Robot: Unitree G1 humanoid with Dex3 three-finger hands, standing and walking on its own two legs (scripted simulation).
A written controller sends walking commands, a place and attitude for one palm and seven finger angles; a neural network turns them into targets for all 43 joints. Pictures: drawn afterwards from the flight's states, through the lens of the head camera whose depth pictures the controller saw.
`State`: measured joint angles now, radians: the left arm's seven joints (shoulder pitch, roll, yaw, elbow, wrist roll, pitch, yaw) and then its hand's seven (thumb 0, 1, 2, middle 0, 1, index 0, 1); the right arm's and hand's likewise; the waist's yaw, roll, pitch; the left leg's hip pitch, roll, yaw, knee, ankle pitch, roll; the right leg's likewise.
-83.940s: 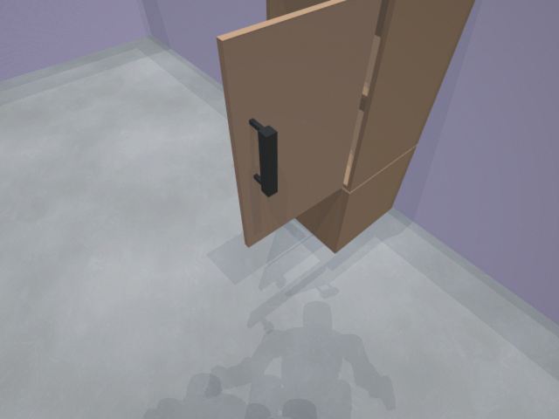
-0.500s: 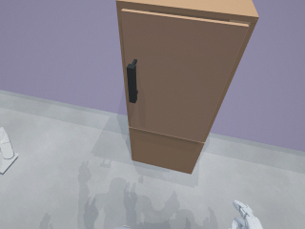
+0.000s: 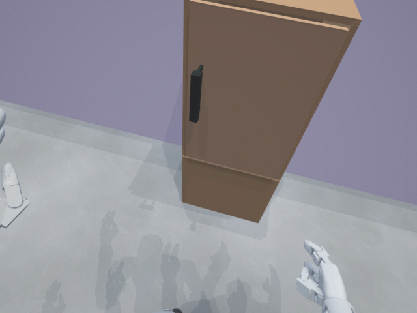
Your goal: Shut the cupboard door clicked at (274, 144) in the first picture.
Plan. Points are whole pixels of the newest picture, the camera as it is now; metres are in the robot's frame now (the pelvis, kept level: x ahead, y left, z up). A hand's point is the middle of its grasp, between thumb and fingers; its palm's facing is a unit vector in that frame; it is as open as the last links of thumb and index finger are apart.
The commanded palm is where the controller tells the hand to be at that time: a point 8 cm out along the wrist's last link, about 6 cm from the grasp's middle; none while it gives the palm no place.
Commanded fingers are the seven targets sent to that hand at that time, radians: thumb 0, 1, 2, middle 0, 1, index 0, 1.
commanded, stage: step back with the hand held close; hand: left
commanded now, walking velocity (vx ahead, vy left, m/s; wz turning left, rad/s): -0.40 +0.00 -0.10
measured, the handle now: (197, 94) +0.72 +0.09 +0.01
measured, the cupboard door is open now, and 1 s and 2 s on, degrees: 0 0 0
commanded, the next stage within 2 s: stop stepping back and stand still in 0.06 s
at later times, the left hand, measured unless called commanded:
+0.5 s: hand out of the picture +0.15 +0.27 +0.17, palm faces +0.32 -0.87 -0.37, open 7.4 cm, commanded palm +0.08 +0.30 +0.19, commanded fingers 0.00 0.90 0.90 -0.20 -0.30 -0.20 -0.30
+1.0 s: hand out of the picture +0.12 +0.29 +0.17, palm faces +0.34 -0.86 -0.39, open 7.4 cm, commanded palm +0.06 +0.33 +0.19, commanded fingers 0.00 0.90 0.90 -0.20 -0.30 -0.20 -0.30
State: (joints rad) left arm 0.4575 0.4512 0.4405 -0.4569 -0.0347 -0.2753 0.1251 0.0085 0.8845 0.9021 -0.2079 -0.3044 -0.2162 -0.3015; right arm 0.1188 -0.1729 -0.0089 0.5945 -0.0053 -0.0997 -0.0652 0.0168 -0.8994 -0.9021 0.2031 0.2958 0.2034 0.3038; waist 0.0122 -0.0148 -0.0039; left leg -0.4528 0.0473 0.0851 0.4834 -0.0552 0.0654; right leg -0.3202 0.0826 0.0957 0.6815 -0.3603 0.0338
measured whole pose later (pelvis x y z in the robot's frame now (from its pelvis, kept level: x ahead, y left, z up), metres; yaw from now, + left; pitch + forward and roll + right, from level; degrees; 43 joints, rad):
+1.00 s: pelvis -0.12 +0.06 +0.00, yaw -9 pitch -2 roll +0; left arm 0.51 0.40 0.42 -0.45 -0.04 -0.19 0.17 0.01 0.89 0.90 -0.20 -0.30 -0.21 -0.30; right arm 0.25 -0.20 0.00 0.65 -0.01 -0.11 -0.08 0.02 -0.90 -0.90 0.20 0.30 0.20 0.30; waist -0.01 -0.03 -0.03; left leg -0.31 0.06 0.07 0.58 -0.23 -0.01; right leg -0.19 -0.01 -0.06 0.59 -0.37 -0.01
